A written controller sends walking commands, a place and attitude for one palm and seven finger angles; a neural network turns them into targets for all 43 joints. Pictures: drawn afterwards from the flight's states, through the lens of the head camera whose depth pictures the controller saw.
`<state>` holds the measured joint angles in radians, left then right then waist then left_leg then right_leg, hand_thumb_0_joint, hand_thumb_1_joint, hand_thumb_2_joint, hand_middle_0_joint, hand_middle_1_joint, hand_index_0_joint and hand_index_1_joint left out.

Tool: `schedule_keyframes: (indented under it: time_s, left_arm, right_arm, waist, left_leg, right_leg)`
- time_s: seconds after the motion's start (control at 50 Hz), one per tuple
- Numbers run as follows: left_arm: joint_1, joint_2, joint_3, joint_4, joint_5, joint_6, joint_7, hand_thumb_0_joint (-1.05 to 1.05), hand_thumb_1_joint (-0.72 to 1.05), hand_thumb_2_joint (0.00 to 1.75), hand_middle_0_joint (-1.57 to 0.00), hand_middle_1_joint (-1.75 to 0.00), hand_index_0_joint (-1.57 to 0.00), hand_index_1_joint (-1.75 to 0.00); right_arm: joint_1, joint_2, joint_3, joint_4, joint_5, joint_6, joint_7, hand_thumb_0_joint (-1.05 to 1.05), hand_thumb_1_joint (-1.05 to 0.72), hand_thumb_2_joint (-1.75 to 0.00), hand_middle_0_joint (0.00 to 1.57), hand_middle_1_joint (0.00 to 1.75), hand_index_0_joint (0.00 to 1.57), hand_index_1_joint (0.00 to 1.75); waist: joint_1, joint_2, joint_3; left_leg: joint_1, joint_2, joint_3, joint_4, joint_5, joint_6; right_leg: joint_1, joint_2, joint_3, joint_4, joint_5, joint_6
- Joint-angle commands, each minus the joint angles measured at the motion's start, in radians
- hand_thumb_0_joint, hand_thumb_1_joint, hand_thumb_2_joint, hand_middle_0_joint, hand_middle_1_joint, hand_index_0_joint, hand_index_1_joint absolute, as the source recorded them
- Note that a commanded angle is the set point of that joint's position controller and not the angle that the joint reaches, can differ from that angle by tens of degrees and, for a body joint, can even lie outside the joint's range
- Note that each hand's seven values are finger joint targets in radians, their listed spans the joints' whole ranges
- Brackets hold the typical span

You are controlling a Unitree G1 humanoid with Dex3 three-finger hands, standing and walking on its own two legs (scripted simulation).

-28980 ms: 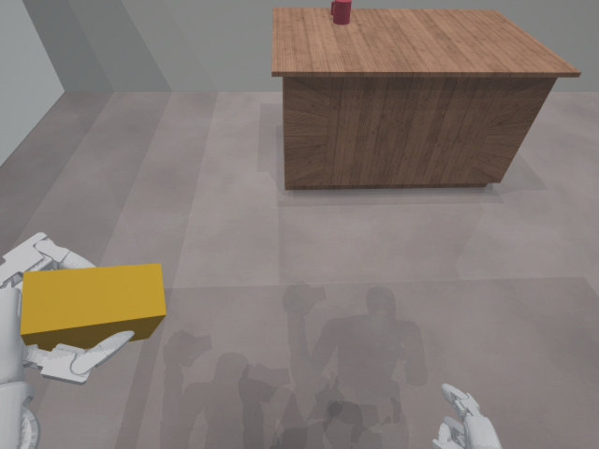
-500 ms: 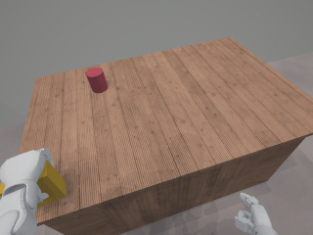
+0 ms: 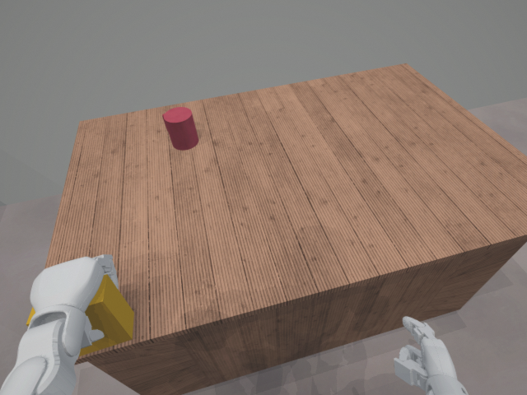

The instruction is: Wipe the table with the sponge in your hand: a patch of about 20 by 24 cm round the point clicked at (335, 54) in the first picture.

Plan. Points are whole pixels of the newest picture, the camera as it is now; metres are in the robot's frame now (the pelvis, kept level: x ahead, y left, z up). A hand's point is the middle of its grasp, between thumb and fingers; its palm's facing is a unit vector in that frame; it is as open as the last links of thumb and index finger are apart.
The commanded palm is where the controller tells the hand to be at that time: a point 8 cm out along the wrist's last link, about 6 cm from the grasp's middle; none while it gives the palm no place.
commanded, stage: move the sponge above the wiping area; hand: left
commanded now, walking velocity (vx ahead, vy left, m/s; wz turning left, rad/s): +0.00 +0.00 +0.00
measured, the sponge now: (91, 323) +0.20 +0.33 -0.03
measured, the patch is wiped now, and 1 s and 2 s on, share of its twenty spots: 0.00 0.00 0.00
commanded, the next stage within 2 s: none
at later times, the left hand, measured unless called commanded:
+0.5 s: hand (108, 300) +0.22 +0.29 +0.02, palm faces -0.08 -0.09 -0.99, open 9.3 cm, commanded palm +0.20 +0.31 +0.10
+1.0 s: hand (91, 278) +0.23 +0.31 +0.06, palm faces +0.05 +0.01 -1.00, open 9.3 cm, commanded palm +0.20 +0.32 +0.10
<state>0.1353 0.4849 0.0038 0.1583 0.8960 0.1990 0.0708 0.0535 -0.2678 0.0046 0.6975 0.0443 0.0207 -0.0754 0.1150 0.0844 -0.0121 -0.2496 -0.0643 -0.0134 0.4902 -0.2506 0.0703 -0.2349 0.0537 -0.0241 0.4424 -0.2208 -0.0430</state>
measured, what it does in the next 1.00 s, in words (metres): stands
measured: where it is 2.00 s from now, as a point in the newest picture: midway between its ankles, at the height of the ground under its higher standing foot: outside the picture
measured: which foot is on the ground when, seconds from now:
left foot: down 0.00-1.00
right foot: down 0.00-1.00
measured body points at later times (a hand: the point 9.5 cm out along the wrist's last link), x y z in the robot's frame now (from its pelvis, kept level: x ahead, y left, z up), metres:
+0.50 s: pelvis +0.00 +0.01 +0.00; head +0.01 -0.01 +0.45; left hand +0.22 +0.29 +0.08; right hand +0.22 -0.21 -0.10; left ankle +0.00 +0.07 -0.74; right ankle +0.01 -0.10 -0.74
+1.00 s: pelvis +0.00 -0.01 +0.00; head +0.01 -0.03 +0.45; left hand +0.23 +0.30 +0.11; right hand +0.22 -0.23 -0.10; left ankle +0.00 +0.07 -0.74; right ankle +0.01 -0.10 -0.74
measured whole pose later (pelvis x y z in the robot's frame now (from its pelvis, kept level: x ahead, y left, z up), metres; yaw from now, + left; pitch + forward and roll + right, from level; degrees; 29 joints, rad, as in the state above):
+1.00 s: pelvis +0.00 -0.01 +0.00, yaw -1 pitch +0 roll -1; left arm 0.13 0.51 0.04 0.08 0.98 0.07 0.21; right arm 0.05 -0.26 -0.01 0.73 0.02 0.03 -0.09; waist 0.15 0.07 -0.01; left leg -0.24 -0.04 0.00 0.50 -0.27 0.05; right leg -0.22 0.08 -0.01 0.44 -0.22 -0.06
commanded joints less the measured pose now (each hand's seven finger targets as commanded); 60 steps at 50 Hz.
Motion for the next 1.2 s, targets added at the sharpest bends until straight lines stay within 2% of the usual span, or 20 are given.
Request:
schedule_keyframes:
  time_s: [0.0,0.1,0.18,0.24,0.34,0.4,0.46,0.5,0.56,0.66,0.76,0.8,0.86,0.9,0.96,1.0,1.02,1.08,1.12,1.18]
  left_arm:
    - [-0.369,0.387,0.247,-0.334,0.101,-0.140,0.112,0.00,0.10,1.30,-1.20,-1.60,-1.20,-1.60]
    - [-0.205,0.355,0.321,-0.223,0.084,-0.061,0.208,0.00,0.10,1.30,-1.20,-1.60,-1.20,-1.60]
    - [-0.061,0.184,0.172,-0.107,-0.020,0.105,0.149,0.00,0.10,1.30,-1.20,-1.60,-1.20,-1.60]
    - [-0.051,0.121,0.048,-0.148,-0.038,0.161,0.048,0.00,0.10,1.30,-1.20,-1.60,-1.20,-1.60]
    - [-0.260,0.185,0.040,-0.327,0.034,-0.002,0.005,0.00,0.10,1.30,-1.20,-1.60,-1.20,-1.60]
    - [-0.350,0.339,0.194,-0.454,0.102,-0.137,0.097,0.00,0.10,1.30,-1.20,-1.60,-1.20,-1.60]
    - [-0.255,0.320,0.254,-0.394,0.144,-0.151,0.205,0.00,0.10,1.30,-1.20,-1.60,-1.20,-1.60]
    - [-0.250,0.355,0.318,-0.297,0.114,-0.078,0.245,0.00,0.10,1.30,-1.20,-1.60,-1.20,-1.60]
    - [-0.136,0.218,0.223,-0.167,0.013,0.066,0.229,0.00,0.10,1.30,-1.20,-1.60,-1.20,-1.60]
    - [-0.034,0.135,0.036,-0.125,-0.054,0.222,0.029,0.00,0.10,1.30,-1.20,-1.60,-1.20,-1.60]
    - [-0.222,0.236,0.084,-0.293,0.002,0.019,-0.038,0.00,0.10,1.30,-1.20,-1.60,-1.20,-1.60]
    - [-0.330,0.352,0.183,-0.435,0.025,-0.098,0.018,0.00,0.10,1.30,-1.20,-1.60,-1.20,-1.60]
    - [-0.315,0.387,0.275,-0.380,0.094,-0.172,0.131,0.00,0.10,1.30,-1.20,-1.60,-1.20,-1.60]
    - [-0.324,0.450,0.364,-0.334,0.143,-0.147,0.203,0.00,0.10,1.30,-1.20,-1.60,-1.20,-1.60]
    - [-0.246,0.297,0.270,-0.189,0.081,-0.045,0.231,0.00,0.10,1.30,-1.20,-1.60,-1.20,-1.60]
    - [-0.082,0.254,0.274,-0.103,-0.018,0.039,0.203,0.00,0.10,1.30,-1.20,-1.60,-1.20,-1.60]
    - [-0.051,0.190,0.193,-0.073,-0.046,0.089,0.163,0.00,0.10,1.30,-1.20,-1.60,-1.20,-1.60]
    - [0.008,0.146,0.077,-0.093,-0.068,0.171,0.045,0.00,0.10,1.30,-1.20,-1.60,-1.20,-1.60]
    - [-0.007,0.126,0.023,-0.182,-0.052,0.158,-0.016,0.00,0.10,1.30,-1.20,-1.60,-1.20,-1.60]
    - [-0.111,0.262,0.130,-0.293,0.010,0.030,-0.022,0.00,0.10,1.30,-1.20,-1.60,-1.20,-1.60]
  right_arm:
    - [-0.141,-0.107,-0.041,-0.142,-0.030,-0.071,-0.021,0.00,-0.90,-0.90,0.20,0.30,0.20,0.30]
    - [-0.156,-0.102,-0.050,-0.123,-0.017,-0.044,0.000,0.00,-0.90,-0.90,0.20,0.30,0.20,0.30]
    - [-0.196,-0.110,-0.042,-0.133,0.009,-0.009,0.020,0.00,-0.90,-0.90,0.20,0.30,0.20,0.30]
    - [-0.211,-0.116,-0.029,-0.166,0.025,0.003,0.022,0.00,-0.90,-0.90,0.20,0.30,0.20,0.30]
    - [-0.166,-0.101,-0.031,-0.179,-0.009,-0.046,0.003,0.00,-0.90,-0.90,0.20,0.30,0.20,0.30]
    - [-0.137,-0.102,-0.041,-0.163,-0.039,-0.067,-0.015,0.00,-0.90,-0.90,0.20,0.30,0.20,0.30]
    - [-0.129,-0.092,-0.047,-0.138,-0.044,-0.060,-0.008,0.00,-0.90,-0.90,0.20,0.30,0.20,0.30]
    - [-0.157,-0.104,-0.050,-0.116,-0.027,-0.039,-0.001,0.00,-0.90,-0.90,0.20,0.30,0.20,0.30]
    - [-0.201,-0.101,-0.048,-0.114,0.002,-0.014,0.014,0.00,-0.90,-0.90,0.20,0.30,0.20,0.30]
    - [-0.237,-0.124,-0.019,-0.158,0.031,0.021,0.019,0.00,-0.90,-0.90,0.20,0.30,0.20,0.30]
    - [-0.182,-0.107,-0.015,-0.180,-0.005,-0.024,-0.007,0.00,-0.90,-0.90,0.20,0.30,0.20,0.30]
    - [-0.169,-0.096,-0.020,-0.180,-0.025,-0.054,-0.027,0.00,-0.90,-0.90,0.20,0.30,0.20,0.30]
    - [-0.126,-0.091,-0.032,-0.135,-0.043,-0.067,-0.039,0.00,-0.90,-0.90,0.20,0.30,0.20,0.30]
    - [-0.138,-0.107,-0.039,-0.119,-0.044,-0.051,-0.030,0.00,-0.90,-0.90,0.20,0.30,0.20,0.30]
    - [-0.167,-0.105,-0.053,-0.111,-0.009,-0.033,-0.010,0.00,-0.90,-0.90,0.20,0.30,0.20,0.30]
    - [-0.192,-0.113,-0.056,-0.112,0.009,-0.021,0.002,0.00,-0.90,-0.90,0.20,0.30,0.20,0.30]
    - [-0.201,-0.117,-0.046,-0.118,0.016,-0.008,0.007,0.00,-0.90,-0.90,0.20,0.30,0.20,0.30]
    - [-0.213,-0.129,-0.035,-0.148,0.030,0.005,0.017,0.00,-0.90,-0.90,0.20,0.30,0.20,0.30]
    - [-0.214,-0.126,-0.027,-0.180,0.025,0.001,0.022,0.00,-0.90,-0.90,0.20,0.30,0.20,0.30]
    - [-0.170,-0.117,-0.029,-0.182,-0.008,-0.016,0.012,0.00,-0.90,-0.90,0.20,0.30,0.20,0.30]
  waist:
    - [0.006,0.071,-0.249]
    - [0.045,0.068,-0.240]
    - [0.029,-0.067,-0.161]
    - [-0.006,-0.075,-0.139]
    - [-0.027,-0.040,-0.204]
    - [0.010,0.083,-0.281]
    - [0.029,0.136,-0.275]
    - [0.035,0.070,-0.225]
    - [0.040,-0.035,-0.192]
    - [-0.015,-0.105,-0.118]
    - [-0.033,-0.072,-0.201]
    - [-0.014,0.028,-0.254]
    - [0.005,0.142,-0.239]
    - [0.024,0.147,-0.203]
    - [0.021,0.034,-0.195]
    - [0.040,-0.044,-0.206]
    - [0.028,-0.080,-0.200]
    - [-0.003,-0.113,-0.142]
    - [-0.020,-0.089,-0.148]
    - [-0.012,-0.110,-0.209]
  left_leg:
    - [0.130,0.053,-0.164,-0.067,0.199,-0.049]
    - [0.082,0.054,-0.154,-0.081,0.279,-0.088]
    - [0.021,0.045,-0.104,-0.100,0.248,-0.086]
    - [0.031,0.044,-0.110,-0.109,0.227,-0.066]
    - [0.109,0.058,-0.171,-0.084,0.171,-0.035]
    - [0.148,0.082,-0.211,-0.081,0.207,-0.057]
    - [0.124,0.082,-0.194,-0.070,0.302,-0.096]
    - [0.094,0.065,-0.173,-0.074,0.258,-0.096]
    - [0.055,0.046,-0.109,-0.086,0.246,-0.088]
    - [0.020,0.027,-0.099,-0.100,0.225,-0.048]
    - [0.092,0.019,-0.111,-0.057,0.193,-0.002]
    - [0.153,0.030,-0.137,-0.052,0.201,-0.006]
    - [0.155,0.040,-0.128,-0.053,0.228,-0.042]
    - [0.116,0.037,-0.129,-0.049,0.207,-0.063]
    - [0.064,0.037,-0.116,-0.069,0.223,-0.073]
    - [0.050,0.034,-0.098,-0.075,0.234,-0.063]
    - [0.029,0.031,-0.090,-0.079,0.240,-0.062]
    - [0.013,0.032,-0.100,-0.087,0.247,-0.049]
    - [0.031,0.029,-0.107,-0.075,0.251,-0.031]
    - [0.063,0.024,-0.118,-0.057,0.234,-0.012]
  right_leg:
    - [0.028,-0.012,0.169,-0.048,0.095,-0.051]
    - [0.072,-0.015,0.161,-0.039,0.137,-0.064]
    - [0.094,-0.034,0.117,-0.063,0.154,-0.041]
    - [0.097,-0.038,0.107,-0.071,0.141,-0.035]
    - [0.029,-0.020,0.122,-0.055,0.077,-0.030]
    - [0.045,-0.002,0.159,-0.013,0.110,-0.040]
    - [0.041,-0.006,0.148,-0.006,0.124,-0.058]
    - [0.043,-0.005,0.182,-0.039,0.115,-0.072]
    - [0.088,-0.027,0.153,-0.066,0.149,-0.055]
    - [0.137,-0.044,0.133,-0.080,0.202,-0.031]
    - [0.092,-0.034,0.145,-0.079,0.168,-0.030]
    - [0.083,-0.020,0.177,-0.071,0.144,-0.040]
    - [0.047,-0.019,0.172,-0.073,0.108,-0.060]
    - [0.020,-0.009,0.223,-0.083,0.074,-0.085]
    - [0.055,-0.025,0.180,-0.073,0.122,-0.069]
    - [0.116,-0.033,0.175,-0.070,0.184,-0.053]
    - [0.133,-0.038,0.147,-0.068,0.213,-0.041]
    - [0.135,-0.048,0.137,-0.066,0.245,-0.030]
    - [0.133,-0.043,0.130,-0.062,0.248,-0.033]
    - [0.114,-0.036,0.149,-0.055,0.222,-0.030]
